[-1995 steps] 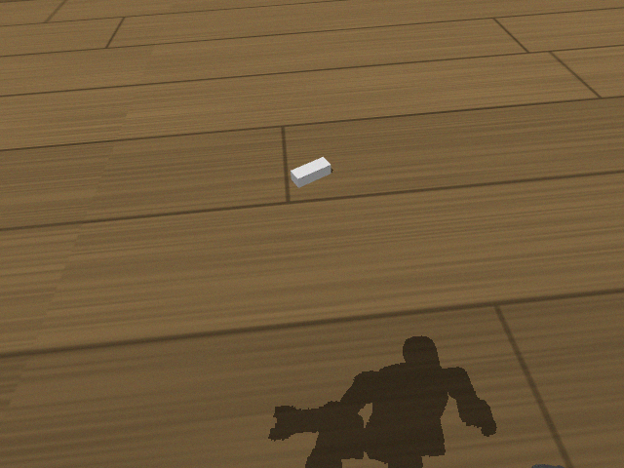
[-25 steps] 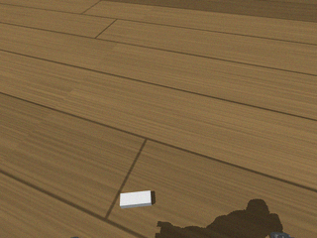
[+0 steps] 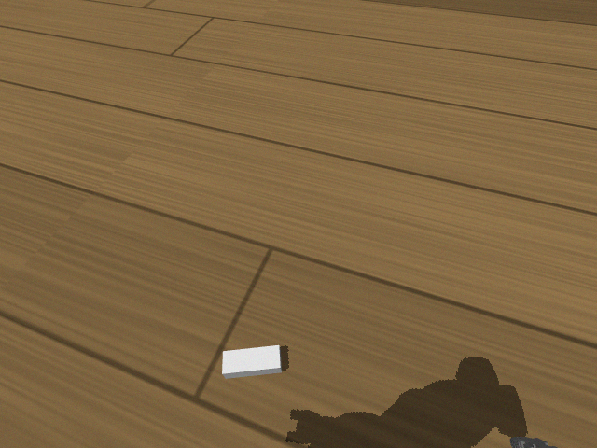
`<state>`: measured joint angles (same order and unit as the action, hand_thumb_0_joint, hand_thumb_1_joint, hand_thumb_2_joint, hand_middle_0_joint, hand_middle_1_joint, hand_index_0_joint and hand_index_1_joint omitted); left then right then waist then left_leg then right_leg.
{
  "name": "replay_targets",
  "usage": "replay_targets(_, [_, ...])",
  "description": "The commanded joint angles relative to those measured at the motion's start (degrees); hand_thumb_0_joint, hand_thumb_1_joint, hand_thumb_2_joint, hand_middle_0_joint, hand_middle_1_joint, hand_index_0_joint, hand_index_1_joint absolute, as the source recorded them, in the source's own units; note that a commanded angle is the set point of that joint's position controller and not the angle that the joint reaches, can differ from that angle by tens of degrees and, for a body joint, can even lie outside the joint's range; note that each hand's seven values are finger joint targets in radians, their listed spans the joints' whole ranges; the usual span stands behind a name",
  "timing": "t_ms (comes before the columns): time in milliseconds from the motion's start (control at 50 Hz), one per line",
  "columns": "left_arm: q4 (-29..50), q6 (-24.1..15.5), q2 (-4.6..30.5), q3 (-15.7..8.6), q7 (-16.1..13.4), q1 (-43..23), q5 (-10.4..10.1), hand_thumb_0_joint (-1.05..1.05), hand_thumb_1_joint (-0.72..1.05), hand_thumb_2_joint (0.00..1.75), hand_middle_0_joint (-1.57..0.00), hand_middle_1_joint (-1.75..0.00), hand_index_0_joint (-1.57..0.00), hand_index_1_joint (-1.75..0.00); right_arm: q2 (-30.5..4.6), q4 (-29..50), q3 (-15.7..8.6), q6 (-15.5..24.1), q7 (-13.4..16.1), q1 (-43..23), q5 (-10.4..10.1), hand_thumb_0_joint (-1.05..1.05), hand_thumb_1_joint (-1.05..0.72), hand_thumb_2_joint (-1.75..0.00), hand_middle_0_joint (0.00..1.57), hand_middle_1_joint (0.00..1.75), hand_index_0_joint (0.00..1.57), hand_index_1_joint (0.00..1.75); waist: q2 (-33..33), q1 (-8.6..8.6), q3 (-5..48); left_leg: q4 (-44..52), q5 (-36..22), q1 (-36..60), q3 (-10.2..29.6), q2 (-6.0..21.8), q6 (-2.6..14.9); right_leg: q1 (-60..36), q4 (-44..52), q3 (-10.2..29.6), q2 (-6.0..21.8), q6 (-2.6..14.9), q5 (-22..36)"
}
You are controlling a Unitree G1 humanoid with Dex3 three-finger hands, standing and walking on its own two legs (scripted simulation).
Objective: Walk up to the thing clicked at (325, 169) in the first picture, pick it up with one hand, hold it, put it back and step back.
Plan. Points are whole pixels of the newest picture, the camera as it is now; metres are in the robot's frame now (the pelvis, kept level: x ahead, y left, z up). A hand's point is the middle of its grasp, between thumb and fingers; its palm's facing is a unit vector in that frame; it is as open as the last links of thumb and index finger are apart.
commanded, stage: step back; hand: left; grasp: from above
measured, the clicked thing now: (252, 361) +0.43 +0.21 -0.75
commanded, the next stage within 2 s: none
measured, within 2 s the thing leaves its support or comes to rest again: neither
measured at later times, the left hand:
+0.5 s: hand out of the picture -0.01 +0.25 -0.18, palm faces -0.05 -0.89 -0.45, open 7.4 cm
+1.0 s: hand out of the picture -0.09 +0.27 -0.17, palm faces +0.03 -0.93 -0.36, open 7.4 cm
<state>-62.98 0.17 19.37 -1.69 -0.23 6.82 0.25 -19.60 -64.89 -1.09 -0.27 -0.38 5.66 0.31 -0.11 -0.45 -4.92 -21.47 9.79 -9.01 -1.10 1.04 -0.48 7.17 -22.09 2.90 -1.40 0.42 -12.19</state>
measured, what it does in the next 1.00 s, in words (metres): walks backwards: left foot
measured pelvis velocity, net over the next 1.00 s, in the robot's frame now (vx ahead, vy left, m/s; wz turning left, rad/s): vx -0.20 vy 0.00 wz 0.03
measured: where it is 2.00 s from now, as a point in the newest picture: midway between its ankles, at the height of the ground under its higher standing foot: outside the picture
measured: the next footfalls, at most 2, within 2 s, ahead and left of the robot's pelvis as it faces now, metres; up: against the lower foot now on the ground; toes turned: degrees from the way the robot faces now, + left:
left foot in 0.86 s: -0.15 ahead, +0.11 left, +0.00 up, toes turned -1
right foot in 1.28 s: -0.29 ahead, -0.13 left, +0.00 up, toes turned -1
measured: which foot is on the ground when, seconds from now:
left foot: down 0.00-0.44, up 0.46-0.84, down 0.86-1.00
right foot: down 0.00-0.88, up 0.90-1.00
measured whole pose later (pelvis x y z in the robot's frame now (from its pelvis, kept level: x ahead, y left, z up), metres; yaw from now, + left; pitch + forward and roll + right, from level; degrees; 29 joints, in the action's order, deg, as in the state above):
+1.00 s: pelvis -0.20 +0.00 -0.02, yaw +2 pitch -4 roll -2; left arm -48.8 3.8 22.1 -4.4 -1.1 7.8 1.0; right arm -20.8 -53.1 -1.5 -2.4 -0.4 9.7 2.2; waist 1.3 -0.6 -8.6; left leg -36.0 18.3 -14.1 2.9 -0.4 1.7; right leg 29.7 -64.6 8.7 -7.5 0.0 -27.4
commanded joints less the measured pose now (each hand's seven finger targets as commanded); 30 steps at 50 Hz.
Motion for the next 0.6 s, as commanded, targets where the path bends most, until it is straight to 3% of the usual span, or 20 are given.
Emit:
replay_targets(0, [6.67,-0.66,14.64,-3.43,-1.27,-0.27,-0.4,0.0,0.9,0.9,-0.2,-0.3,-0.2,-0.3,-13.99,5.47,-3.47,-0.01,0.89,-1.51,-0.66,0.0,-0.9,-0.9,0.2,0.3,0.2,0.3,0.12,-0.44,5.67,-4.57,-15.03,2.23,6.41,6.1,4.64,5.77,-3.36,5.54,6.05,3.24,17.79])
replay_targets(80, [10.28,0.15,14.54,-3.38,-1.11,-1.09,-0.09,0.0,0.9,0.9,-0.2,-0.3,-0.2,-0.3,-15.13,7.9,-4.49,-0.84,0.8,-1.11,-0.53,0.0,-0.9,-0.9,0.2,0.3,0.2,0.3,-0.89,-0.94,10.34,-7.97,-9.59,0.35,6.82,6.14,6.39,6.85,-8.35,7.14,6.17,5.43,14.04])
replay_targets(180, [12.88,0.84,15.23,-3.7,-0.81,0.81,0.61,0.0,0.9,0.9,-0.2,-0.3,-0.2,-0.3,-16.12,10.9,-5.37,-1.46,0.57,-1.65,-0.32,0.0,-0.9,-0.9,0.2,0.3,0.2,0.3,-1.34,-0.33,10.13,-10.43,-2.19,-3.51,9.88,7.55,9.21,11.01,-14.26,8.29,5.4,6.69,7.91])
replay_targets(240, [13.84,1.13,15.39,-4.24,-0.54,1.46,0.92,0.0,0.9,0.9,-0.2,-0.3,-0.2,-0.3,-16.89,12.47,-5.98,-1.6,0.54,-1.64,-0.02,0.0,-0.9,-0.9,0.2,0.3,0.2,0.3,-2.36,-0.29,8.95,-10.6,3.26,-7.81,12.52,9.2,10.82,13.2,-19.2,8.19,3.87,7.16,0.0])
replay_targets(260, [14.01,1.18,15.22,-4.23,-0.46,2.1,1.08,0.0,0.9,0.9,-0.2,-0.3,-0.2,-0.3,-17.68,13.18,-6.21,-1.55,0.43,-1.96,0.3,0.0,-0.9,-0.9,0.2,0.3,0.2,0.3,-3.6,-0.31,8.11,-8.66,4.15,-9.53,14.2,10.98,12.04,13.82,-22.31,6.81,2.17,6.3,-4.16])
replay_targets(300, [13.2,1.55,14.15,-4.64,-0.29,5.7,1.32,0.0,0.9,0.9,-0.2,-0.3,-0.2,-0.3,-19.42,14.89,-6.48,-1.27,0.32,-4.6,0.75,0.0,-0.9,-0.9,0.2,0.3,0.2,0.3,-10.5,1.06,7.01,-0.67,5.22,-16.19,20.58,19.03,15.78,10.63,-33.14,0.55,-2.28,3.35,-16.08])
replay_targets(320, [12.87,1.65,14.55,-4.92,-0.13,7.81,1.51,0.0,0.9,0.9,-0.2,-0.3,-0.2,-0.3,-20.11,16.14,-6.65,-1.03,0.33,-6.16,1.02,0.0,-0.9,-0.9,0.2,0.3,0.2,0.3,-10.68,2.13,6.55,-0.56,3.6,-19.0,22.24,21.53,16.96,9.18,-36.66,0.28,-1.64,2.36,-18.41])
replay_targets(340, [11.95,1.66,14.91,-5.37,0.0,11.3,1.43,0.0,0.9,0.9,-0.2,-0.3,-0.2,-0.3,-20.55,17.37,-6.76,-0.94,0.61,-8.92,0.99,0.0,-0.9,-0.9,0.2,0.3,0.2,0.3,-11.14,4.44,6.79,-2.05,3.83,-23.16,22.23,22.6,16.26,5.54,-37.18,2.16,-0.19,2.34,-17.94])
replay_targets(360, [11.3,1.43,15.52,-5.77,0.06,12.85,1.36,0.0,0.9,0.9,-0.2,-0.3,-0.2,-0.3,-19.83,18.22,-6.5,-1.01,0.59,-10.03,1.12,0.0,-0.9,-0.9,0.2,0.3,0.2,0.3,-8.82,5.04,6.93,-4.88,4.73,-26.25,17.14,19.16,13.7,2.16,-33.3,1.41,-0.28,3.19,-16.12])
replay_targets(380, [10.8,1.15,15.45,-6.2,0.13,14.69,1.34,0.0,0.9,0.9,-0.2,-0.3,-0.2,-0.3,-18.36,18.53,-6.11,-1.32,0.69,-11.51,1.09,0.0,-0.9,-0.9,0.2,0.3,0.2,0.3,-6.48,6.69,6.71,-12.27,7.75,-27.52,12.46,13.88,9.59,1.01,-24.51,6.09,1.86,3.9,-13.85])
replay_targets(400, [11.71,0.79,18.12,-6.82,0.05,13.36,1.88,0.0,0.9,0.9,-0.2,-0.3,-0.2,-0.3,-14.72,18.85,-5.4,-1.88,0.94,-11.36,0.64,0.0,-0.9,-0.9,0.2,0.3,0.2,0.3,8.3,6.98,2.82,-29.21,19.18,-28.98,3.42,0.94,3.45,7.61,-2.58,22.16,11.49,6.4,-10.29])
replay_targets(420, [14.99,-0.03,22.61,-7.48,-0.06,7.17,2.41,0.0,0.9,0.9,-0.2,-0.3,-0.2,-0.3,-13.33,18.1,-5.03,-2.27,1.78,-7.64,0.27,0.0,-0.9,-0.9,0.2,0.3,0.2,0.3,13.96,3.93,-0.58,-38.62,24.49,-30.29,7.59,-7.58,1.05,12.8,6.18,39.84,17.87,7.81,-5.48])
replay_targets(440, [17.05,-0.37,22.19,-7.41,-0.64,2.33,2.32,0.0,0.9,0.9,-0.2,-0.3,-0.2,-0.3,-14.53,16.33,-5.01,-2.35,2.22,-3.58,0.04,0.0,-0.9,-0.9,0.2,0.3,0.2,0.3,9.21,1.5,-1.8,-43.29,24.16,-27.18,11.83,-6.39,0.97,15.3,4.37,35.83,18.85,10.0,-0.3])
replay_targets(460, [17.8,-0.65,22.08,-7.28,-1.03,0.3,2.59,0.0,0.9,0.9,-0.2,-0.3,-0.2,-0.3,-14.84,15.04,-4.92,-2.29,1.97,0.2,-0.36,0.0,-0.9,-0.9,0.2,0.3,0.2,0.3,6.67,0.31,-0.21,-44.84,22.68,-24.34,12.33,-5.72,1.5,16.95,3.02,31.68,17.81,10.41,0.4])
replay_targets(480, [17.65,-0.97,22.07,-7.17,-1.18,-0.08,2.78,0.0,0.9,0.9,-0.2,-0.3,-0.2,-0.3,-14.93,14.3,-4.95,-2.34,1.81,0.48,-0.72,0.0,-0.9,-0.9,0.2,0.3,0.2,0.3,7.9,0.57,1.41,-48.22,20.45,-20.62,13.12,-6.62,1.8,20.03,3.56,30.06,16.76,10.14,-1.87])
replay_targets(500, [18.17,-0.84,20.35,-7.03,-1.4,-2.48,2.92,0.0,0.9,0.9,-0.2,-0.3,-0.2,-0.3,-15.25,13.47,-5.35,-2.15,1.88,1.8,-0.82,0.0,-0.9,-0.9,0.2,0.3,0.2,0.3,9.8,-0.42,1.58,-49.74,17.63,-18.83,12.63,-6.28,1.47,19.78,3.8,26.48,14.68,9.15,-5.97])
replay_targets(520, [18.61,-0.74,18.75,-6.97,-1.32,-4.01,2.59,0.0,0.9,0.9,-0.2,-0.3,-0.2,-0.3,-16.03,12.56,-5.36,-1.99,1.82,4.44,-1.12,0.0,-0.9,-0.9,0.2,0.3,0.2,0.3,9.86,-1.28,2.96,-49.07,15.62,-18.57,11.78,-6.55,0.74,16.44,2.03,22.46,12.51,8.01,-4.9])
replay_targets(540, [18.98,-0.65,17.95,-6.85,-1.28,-3.31,2.47,0.0,0.9,0.9,-0.2,-0.3,-0.2,-0.3,-16.39,12.68,-5.07,-1.77,1.99,5.3,-1.08,0.0,-0.9,-0.9,0.2,0.3,0.2,0.3,9.44,-0.77,5.14,-48.92,15.8,-20.47,11.31,-7.35,0.36,11.18,-0.01,20.88,12.17,8.02,-1.13])
replay_targets(580, [19.33,-0.49,16.04,-6.78,-1.5,-0.32,2.08,0.0,0.9,0.9,-0.2,-0.3,-0.2,-0.3,-16.36,13.2,-4.63,-1.59,2.32,5.36,-0.46,0.0,-0.9,-0.9,0.2,0.3,0.2,0.3,6.48,0.86,8.31,-49.73,17.75,-22.98,10.91,-7.55,-0.17,2.98,-3.26,19.54,14.11,11.04,6.99])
